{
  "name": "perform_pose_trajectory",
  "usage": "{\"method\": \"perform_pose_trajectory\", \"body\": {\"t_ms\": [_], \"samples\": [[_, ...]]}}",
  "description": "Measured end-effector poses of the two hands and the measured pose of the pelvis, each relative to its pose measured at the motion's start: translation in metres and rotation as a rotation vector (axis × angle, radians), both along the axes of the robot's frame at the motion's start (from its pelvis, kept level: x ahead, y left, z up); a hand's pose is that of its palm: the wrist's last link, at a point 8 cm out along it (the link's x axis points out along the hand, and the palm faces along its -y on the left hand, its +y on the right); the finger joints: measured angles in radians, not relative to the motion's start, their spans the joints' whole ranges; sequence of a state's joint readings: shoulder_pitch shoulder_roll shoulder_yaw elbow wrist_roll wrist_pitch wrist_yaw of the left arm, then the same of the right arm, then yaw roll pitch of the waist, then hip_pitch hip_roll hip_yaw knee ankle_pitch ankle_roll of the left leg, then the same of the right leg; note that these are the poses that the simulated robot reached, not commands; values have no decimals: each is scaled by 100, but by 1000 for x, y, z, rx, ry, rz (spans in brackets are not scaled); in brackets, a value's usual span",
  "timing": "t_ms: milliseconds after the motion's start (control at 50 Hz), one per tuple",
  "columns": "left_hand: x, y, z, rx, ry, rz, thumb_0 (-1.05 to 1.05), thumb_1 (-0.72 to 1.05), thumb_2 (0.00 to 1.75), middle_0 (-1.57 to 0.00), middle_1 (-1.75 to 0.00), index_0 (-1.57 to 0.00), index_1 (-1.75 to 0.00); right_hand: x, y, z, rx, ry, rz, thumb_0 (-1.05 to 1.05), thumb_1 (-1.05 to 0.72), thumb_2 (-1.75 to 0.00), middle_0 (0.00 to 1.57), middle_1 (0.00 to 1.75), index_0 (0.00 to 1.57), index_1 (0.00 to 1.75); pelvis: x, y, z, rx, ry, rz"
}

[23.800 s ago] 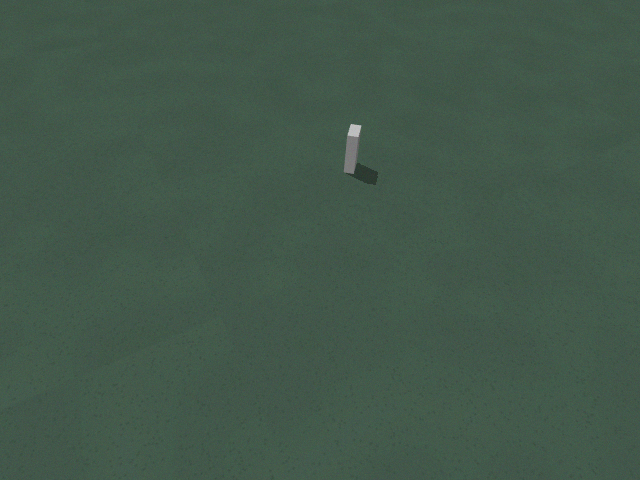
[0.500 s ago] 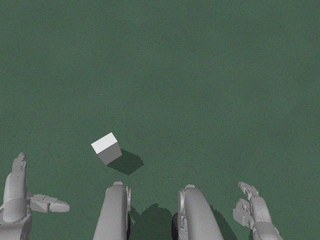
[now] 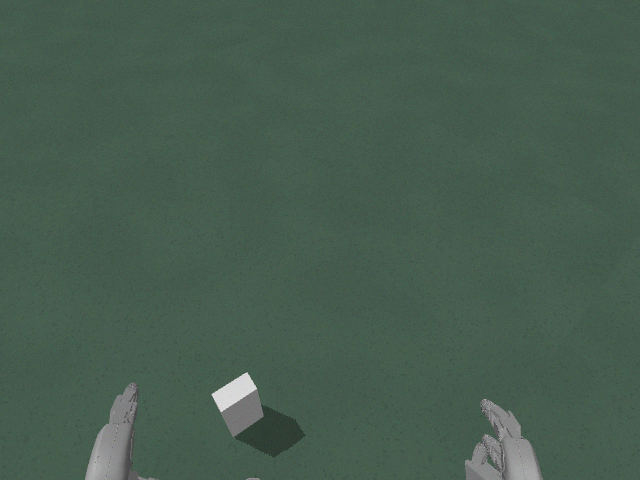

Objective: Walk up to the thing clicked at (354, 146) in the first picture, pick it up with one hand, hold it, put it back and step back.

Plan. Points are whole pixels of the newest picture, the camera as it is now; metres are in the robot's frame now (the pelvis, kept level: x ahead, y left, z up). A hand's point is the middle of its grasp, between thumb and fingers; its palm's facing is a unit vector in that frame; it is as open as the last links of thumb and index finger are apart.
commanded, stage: home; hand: left
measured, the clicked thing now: (239, 406) +0.41 +0.19 -0.61
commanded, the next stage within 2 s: stand in 1.70 s
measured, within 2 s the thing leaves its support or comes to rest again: neither
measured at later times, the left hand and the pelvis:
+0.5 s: hand (170, 472) +0.16 +0.17 -0.05, palm faces +0.11 -0.95 -0.28, open 17.4 cm; pelvis -0.01 -0.01 +0.01, yaw +0 degrees
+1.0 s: hand (170, 474) +0.16 +0.17 -0.05, palm faces +0.11 -0.95 -0.28, open 17.5 cm; pelvis -0.01 -0.01 +0.01, yaw +0 degrees
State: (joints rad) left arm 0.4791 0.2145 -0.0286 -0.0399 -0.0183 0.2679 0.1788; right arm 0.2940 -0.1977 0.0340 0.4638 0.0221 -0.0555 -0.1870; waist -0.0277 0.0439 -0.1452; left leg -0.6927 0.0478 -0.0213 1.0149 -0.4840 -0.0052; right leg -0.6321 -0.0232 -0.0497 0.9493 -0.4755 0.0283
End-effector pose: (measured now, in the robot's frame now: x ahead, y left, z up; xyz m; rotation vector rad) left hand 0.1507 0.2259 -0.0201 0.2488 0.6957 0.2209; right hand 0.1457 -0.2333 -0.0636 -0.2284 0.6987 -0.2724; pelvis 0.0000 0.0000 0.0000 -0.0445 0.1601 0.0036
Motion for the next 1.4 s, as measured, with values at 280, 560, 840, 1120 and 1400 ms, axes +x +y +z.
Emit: {"method": "perform_pose_trajectory", "body": {"t_ms": [280, 560, 840, 1120, 1400], "samples": [[-13, -1, -4, -10, 40, 12, -1, -53, 6, -6, -6, -6, -5, 6, -3, 7, -19, -20, 47, 1, -90, -90, 21, 30, 20, 30, -4, -4, 5, 6, -31, 5], [-11, -7, -2, -19, 35, -1, -1, -53, 6, -5, -6, -6, -5, -5, -10, 7, -15, -10, 32, 1, -90, -90, 21, 30, 20, 30, -6, -7, 8, 10, -40, 1], [-13, -7, -2, -22, 37, 1, -1, -54, 5, -5, -6, -5, -5, -4, -9, 7, -13, -14, 37, 1, -90, -90, 21, 30, 20, 30, -7, -8, 9, 11, -41, 1], [-9, -4, -2, -25, 35, -1, -1, -55, 5, -5, -6, -5, -5, -1, -7, 8, -17, -20, 39, 1, -90, -90, 21, 30, 20, 30, -4, -5, 9, 10, -43, 0], [-7, -4, -3, -26, 41, 1, -1, -56, 4, -5, -5, -5, -5, 1, -5, 7, -14, -14, 42, 1, -90, -90, 21, 30, 20, 30, -2, -4, 9, 10, -38, 0]]}}
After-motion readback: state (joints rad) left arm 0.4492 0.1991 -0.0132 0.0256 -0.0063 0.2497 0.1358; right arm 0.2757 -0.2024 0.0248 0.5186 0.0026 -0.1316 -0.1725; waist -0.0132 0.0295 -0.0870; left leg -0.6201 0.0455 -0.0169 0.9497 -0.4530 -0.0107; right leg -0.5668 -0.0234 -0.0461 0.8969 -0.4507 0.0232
